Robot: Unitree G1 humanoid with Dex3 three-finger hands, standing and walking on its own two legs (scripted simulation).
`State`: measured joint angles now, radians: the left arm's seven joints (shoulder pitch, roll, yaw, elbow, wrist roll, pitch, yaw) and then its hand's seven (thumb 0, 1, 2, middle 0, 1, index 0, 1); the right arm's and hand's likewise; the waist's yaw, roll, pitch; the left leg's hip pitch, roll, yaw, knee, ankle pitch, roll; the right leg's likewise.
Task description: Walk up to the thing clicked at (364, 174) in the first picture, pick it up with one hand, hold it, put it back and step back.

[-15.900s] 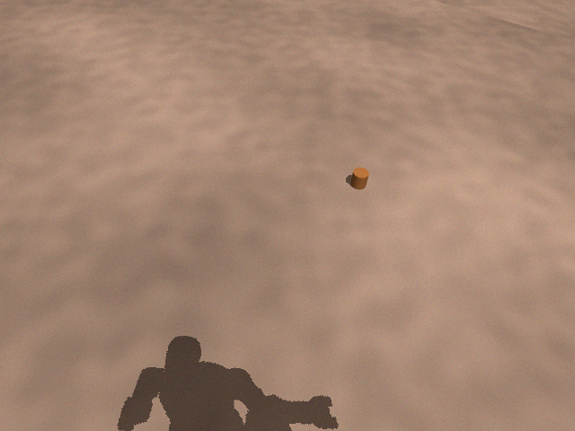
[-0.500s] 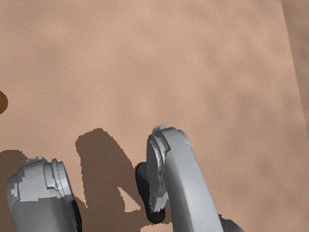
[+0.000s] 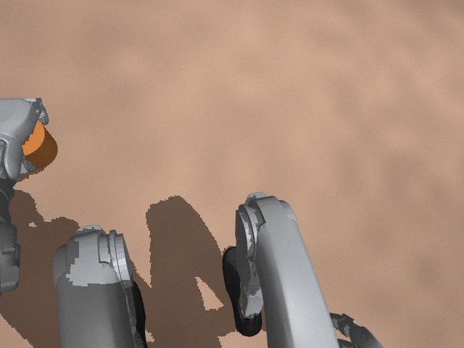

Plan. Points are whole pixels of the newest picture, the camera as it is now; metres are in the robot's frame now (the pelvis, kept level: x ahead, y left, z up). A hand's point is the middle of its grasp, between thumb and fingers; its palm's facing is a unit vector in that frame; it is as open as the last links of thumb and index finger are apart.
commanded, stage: lift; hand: left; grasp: from above
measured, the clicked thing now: (26, 142) +0.49 +0.27 -0.18
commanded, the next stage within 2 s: hold in 1.66 s
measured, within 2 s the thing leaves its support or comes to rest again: neither
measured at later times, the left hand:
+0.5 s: hand out of the picture +0.44 +0.28 -0.05, palm faces -0.46 -0.06 -0.89, open 10.3 cm
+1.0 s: hand out of the picture +0.37 +0.27 +0.14, palm faces -0.42 -0.11 -0.90, open 10.3 cm
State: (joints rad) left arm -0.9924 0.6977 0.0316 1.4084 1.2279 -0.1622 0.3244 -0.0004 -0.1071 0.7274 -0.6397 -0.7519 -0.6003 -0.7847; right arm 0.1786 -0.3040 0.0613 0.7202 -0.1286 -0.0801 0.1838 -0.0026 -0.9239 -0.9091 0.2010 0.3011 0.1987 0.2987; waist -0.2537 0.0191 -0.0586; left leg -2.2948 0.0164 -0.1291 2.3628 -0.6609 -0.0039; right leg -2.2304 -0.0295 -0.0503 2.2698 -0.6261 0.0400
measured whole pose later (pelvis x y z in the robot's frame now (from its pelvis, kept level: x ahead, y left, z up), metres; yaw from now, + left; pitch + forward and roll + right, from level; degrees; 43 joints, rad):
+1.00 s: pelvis +0.01 +0.00 +0.22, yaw +4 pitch +26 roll -3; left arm -0.45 0.48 -0.12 0.73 0.99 0.02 0.08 0.00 -0.09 0.72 -0.61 -0.77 -0.59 -0.79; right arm 0.16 -0.24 -0.02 0.67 0.03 0.03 -0.01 0.00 -0.92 -0.91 0.20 0.30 0.20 0.30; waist -0.09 0.05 -0.18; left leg -1.51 0.04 -0.04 1.64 -0.58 0.00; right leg -1.48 -0.04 -0.02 1.58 -0.55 0.04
